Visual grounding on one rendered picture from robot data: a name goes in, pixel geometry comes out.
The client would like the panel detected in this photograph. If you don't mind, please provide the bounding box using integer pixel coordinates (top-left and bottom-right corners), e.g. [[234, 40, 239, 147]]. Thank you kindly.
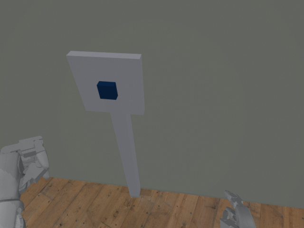
[[66, 51, 145, 198]]

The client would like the left robot forearm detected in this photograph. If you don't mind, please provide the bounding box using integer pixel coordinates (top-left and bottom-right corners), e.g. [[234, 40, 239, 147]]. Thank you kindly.
[[0, 199, 26, 228]]

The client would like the right robot hand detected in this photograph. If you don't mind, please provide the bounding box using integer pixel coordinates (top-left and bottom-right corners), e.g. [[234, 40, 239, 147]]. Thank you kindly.
[[220, 190, 256, 228]]

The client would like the left robot hand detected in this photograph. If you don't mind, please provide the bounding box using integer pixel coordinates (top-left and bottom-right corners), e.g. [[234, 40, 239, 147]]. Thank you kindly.
[[0, 136, 49, 200]]

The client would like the button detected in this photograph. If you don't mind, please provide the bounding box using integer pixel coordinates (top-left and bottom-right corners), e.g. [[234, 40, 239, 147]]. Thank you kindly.
[[97, 81, 118, 100]]

